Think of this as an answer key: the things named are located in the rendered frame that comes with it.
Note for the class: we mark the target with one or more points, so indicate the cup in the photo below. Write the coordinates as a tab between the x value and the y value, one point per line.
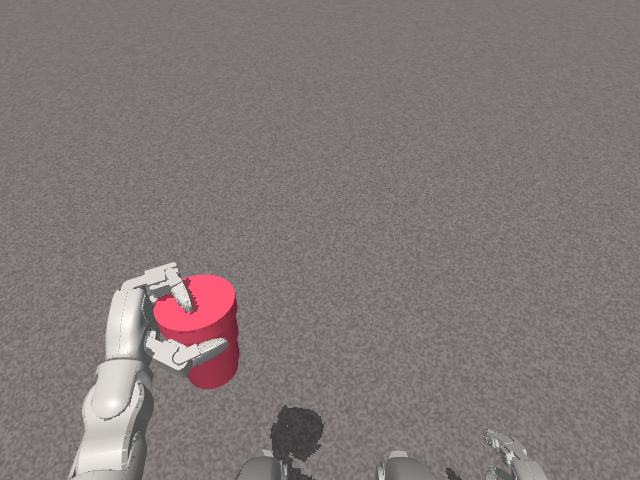
214	316

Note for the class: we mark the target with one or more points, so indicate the left robot arm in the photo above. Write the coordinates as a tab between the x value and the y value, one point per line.
116	412

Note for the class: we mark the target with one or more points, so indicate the right robot hand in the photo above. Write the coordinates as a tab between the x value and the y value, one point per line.
514	456

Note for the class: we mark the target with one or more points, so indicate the left robot hand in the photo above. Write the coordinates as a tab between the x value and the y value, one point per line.
132	331

